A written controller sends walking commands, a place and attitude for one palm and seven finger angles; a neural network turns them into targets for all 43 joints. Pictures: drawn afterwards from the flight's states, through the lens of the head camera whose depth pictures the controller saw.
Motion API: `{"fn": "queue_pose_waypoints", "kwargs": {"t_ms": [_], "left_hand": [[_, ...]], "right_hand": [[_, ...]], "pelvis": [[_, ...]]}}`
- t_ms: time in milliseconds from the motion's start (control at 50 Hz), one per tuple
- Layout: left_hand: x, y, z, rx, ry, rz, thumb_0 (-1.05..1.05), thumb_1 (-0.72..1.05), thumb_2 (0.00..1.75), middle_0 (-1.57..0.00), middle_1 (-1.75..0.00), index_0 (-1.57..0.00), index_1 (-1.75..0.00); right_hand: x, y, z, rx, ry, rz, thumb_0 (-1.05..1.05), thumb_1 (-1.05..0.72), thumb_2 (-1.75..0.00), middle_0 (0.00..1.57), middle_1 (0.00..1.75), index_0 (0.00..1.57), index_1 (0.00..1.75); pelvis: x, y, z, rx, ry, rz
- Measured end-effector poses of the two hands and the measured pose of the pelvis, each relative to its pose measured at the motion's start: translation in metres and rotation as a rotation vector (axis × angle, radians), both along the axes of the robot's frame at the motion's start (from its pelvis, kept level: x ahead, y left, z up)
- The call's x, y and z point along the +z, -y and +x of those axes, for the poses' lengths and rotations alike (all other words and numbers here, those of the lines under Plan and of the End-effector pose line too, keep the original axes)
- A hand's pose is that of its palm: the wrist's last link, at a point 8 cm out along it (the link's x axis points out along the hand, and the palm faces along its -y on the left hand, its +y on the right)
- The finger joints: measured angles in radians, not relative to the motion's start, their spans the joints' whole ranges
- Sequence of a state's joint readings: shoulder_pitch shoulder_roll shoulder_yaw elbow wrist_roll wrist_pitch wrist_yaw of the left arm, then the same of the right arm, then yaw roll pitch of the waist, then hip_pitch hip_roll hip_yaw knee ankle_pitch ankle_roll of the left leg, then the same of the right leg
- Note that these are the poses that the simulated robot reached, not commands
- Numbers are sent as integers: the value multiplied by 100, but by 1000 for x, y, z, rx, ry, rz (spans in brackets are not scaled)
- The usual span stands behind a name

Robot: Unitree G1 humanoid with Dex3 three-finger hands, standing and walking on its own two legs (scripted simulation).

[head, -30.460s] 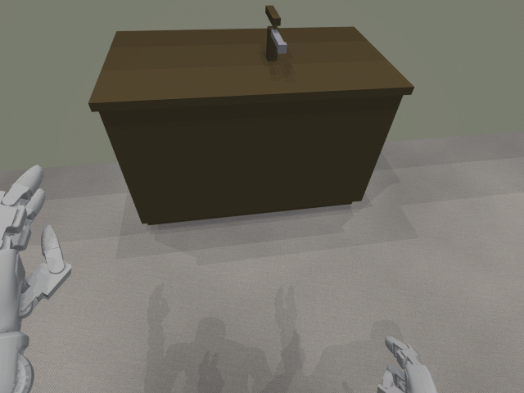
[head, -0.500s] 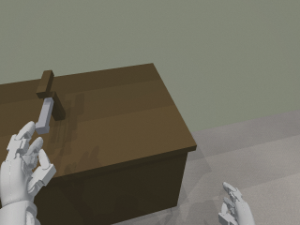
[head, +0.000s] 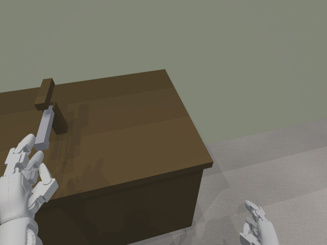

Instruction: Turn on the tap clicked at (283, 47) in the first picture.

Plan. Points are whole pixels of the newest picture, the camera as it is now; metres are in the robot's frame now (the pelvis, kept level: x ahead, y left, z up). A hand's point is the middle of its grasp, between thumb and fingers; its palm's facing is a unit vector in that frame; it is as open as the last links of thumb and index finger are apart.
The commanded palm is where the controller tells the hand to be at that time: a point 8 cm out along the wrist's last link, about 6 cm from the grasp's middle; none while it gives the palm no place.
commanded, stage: reach beside the lever's end, fingers flat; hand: left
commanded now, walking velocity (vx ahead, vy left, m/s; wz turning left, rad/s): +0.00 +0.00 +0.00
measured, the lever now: (41, 143) +0.32 +0.38 +0.08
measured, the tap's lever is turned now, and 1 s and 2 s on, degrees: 0 0 0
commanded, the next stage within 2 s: none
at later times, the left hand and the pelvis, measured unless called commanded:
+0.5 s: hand (44, 170) +0.22 +0.29 +0.12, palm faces +0.55 -0.82 -0.12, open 7.5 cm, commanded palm +0.17 +0.33 +0.12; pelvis -0.01 +0.01 +0.00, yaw +0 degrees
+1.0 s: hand (35, 158) +0.26 +0.34 +0.11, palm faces +0.58 -0.81 -0.12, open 7.6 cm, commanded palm +0.20 +0.38 +0.10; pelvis -0.01 +0.02 +0.00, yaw -1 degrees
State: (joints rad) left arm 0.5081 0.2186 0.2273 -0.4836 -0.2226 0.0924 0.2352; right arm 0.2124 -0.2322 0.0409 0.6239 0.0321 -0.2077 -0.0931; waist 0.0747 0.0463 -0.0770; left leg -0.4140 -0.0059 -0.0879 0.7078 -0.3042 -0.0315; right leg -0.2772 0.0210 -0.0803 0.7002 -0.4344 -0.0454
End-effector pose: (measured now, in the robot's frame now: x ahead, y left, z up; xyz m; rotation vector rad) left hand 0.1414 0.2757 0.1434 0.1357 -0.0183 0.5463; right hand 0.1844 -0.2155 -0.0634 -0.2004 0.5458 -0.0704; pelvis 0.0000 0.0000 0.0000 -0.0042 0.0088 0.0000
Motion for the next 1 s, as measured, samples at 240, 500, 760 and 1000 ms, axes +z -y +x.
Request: {"fn": "queue_pose_waypoints", "kwargs": {"t_ms": [240,500,760,1000], "left_hand": [[-7,-22,8,23,7,-3,1,90,90,-20,-30,-20,-30],[-15,-45,30,41,-6,-8,1,90,90,-20,-29,-19,-28],[-25,-74,39,74,-7,-11,1,90,90,-19,-26,-18,-25],[-32,-96,66,70,-11,-15,1,90,90,-18,-23,-17,-22]], "right_hand": [[-5,2,-13,-24,-35,-11,2,-91,-90,21,30,20,30],[-8,3,-24,-53,-69,-22,2,-91,-90,21,30,20,30],[-13,3,-31,-71,-114,-41,2,-91,-90,21,30,20,30],[-19,1,-37,-86,-157,-55,2,-91,-90,21,30,20,30]], "pelvis": [[1,-2,-6,1,0,-5],[2,-7,-11,-6,-8,-10],[2,-14,-10,-7,-23,-16],[1,-19,-10,-9,-44,-21]]}}
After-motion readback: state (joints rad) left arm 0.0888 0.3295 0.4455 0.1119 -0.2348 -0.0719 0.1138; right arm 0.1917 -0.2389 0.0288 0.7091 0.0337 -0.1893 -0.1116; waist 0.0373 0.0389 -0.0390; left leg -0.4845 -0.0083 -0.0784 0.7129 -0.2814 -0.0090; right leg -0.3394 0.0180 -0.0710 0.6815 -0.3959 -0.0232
